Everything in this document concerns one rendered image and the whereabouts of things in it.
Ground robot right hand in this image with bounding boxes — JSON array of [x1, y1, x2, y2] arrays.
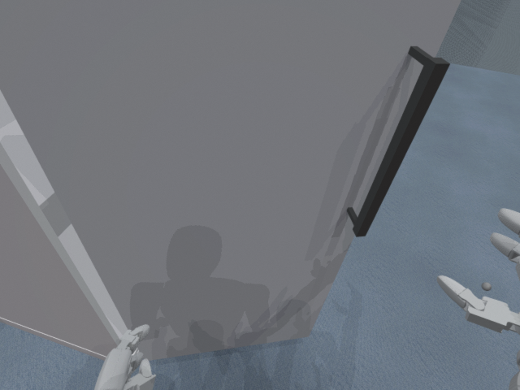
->
[[437, 208, 520, 335]]

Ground fridge door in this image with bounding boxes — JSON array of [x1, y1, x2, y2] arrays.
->
[[0, 0, 461, 361]]

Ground robot left hand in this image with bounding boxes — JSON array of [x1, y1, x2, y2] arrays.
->
[[94, 324, 156, 390]]

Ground handle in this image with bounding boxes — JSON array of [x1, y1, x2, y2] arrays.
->
[[347, 46, 450, 237]]

